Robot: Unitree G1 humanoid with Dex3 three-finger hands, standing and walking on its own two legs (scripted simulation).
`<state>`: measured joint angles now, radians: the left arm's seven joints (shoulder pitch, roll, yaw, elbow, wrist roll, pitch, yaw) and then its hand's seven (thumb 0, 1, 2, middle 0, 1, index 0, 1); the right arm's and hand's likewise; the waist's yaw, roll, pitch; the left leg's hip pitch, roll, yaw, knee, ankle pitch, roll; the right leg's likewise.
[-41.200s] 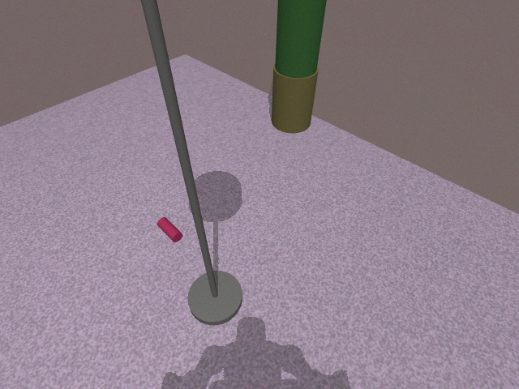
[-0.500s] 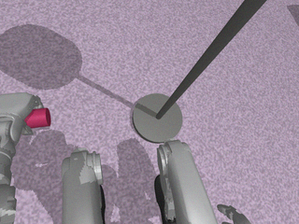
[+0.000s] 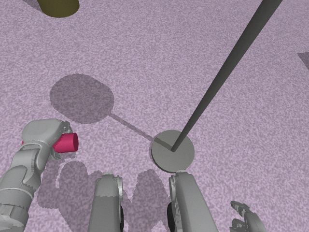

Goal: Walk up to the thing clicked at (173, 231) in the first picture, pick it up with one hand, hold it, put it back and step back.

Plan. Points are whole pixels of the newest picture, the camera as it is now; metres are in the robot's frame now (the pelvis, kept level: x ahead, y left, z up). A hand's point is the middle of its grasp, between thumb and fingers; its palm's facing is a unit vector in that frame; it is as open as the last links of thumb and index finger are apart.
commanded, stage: lift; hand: left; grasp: from above
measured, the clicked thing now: (51, 144) +0.38 +0.28 -0.11
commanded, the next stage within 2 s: hold in 0.86 s
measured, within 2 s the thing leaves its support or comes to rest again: neither
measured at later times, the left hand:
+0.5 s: hand (28, 134) +0.34 +0.24 +0.08, palm faces -0.47 -0.08 -0.88, open 8.2 cm
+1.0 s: hand (18, 104) +0.37 +0.23 +0.14, palm faces -0.48 -0.09 -0.87, open 8.3 cm
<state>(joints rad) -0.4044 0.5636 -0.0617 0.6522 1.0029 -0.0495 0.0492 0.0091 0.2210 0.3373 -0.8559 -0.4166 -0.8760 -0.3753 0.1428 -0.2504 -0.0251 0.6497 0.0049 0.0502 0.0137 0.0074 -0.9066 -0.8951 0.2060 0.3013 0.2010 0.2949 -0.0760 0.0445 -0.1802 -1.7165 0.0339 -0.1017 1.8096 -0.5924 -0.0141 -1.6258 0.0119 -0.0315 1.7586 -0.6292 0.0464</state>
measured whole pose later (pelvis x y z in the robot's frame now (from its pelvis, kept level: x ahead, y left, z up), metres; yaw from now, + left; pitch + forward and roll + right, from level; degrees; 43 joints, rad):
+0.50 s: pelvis +0.04 +0.00 +0.16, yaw +2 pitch +15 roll -3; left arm -0.28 0.44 -0.17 0.74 1.01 -0.05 0.09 0.01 0.24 0.30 -0.86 -0.39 -0.88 -0.35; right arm 0.23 -0.25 -0.03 0.72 0.03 -0.01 -0.05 0.01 -0.91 -0.90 0.21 0.30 0.20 0.30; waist -0.05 0.04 -0.13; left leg -0.99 0.05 -0.04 1.18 -0.46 -0.01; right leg -0.93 0.01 0.00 1.14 -0.47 0.04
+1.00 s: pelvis +0.07 +0.00 +0.22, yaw +2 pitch +9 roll -1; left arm -0.29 0.39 -0.20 0.80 1.00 0.00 0.10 0.01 0.23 0.32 -0.88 -0.34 -0.90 -0.31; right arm 0.25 -0.25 -0.05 0.72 0.03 0.01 -0.04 0.01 -0.91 -0.90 0.21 0.30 0.20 0.30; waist -0.04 0.03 -0.07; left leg -0.59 0.04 0.01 0.79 -0.35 -0.01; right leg -0.55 -0.01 0.03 0.77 -0.37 0.03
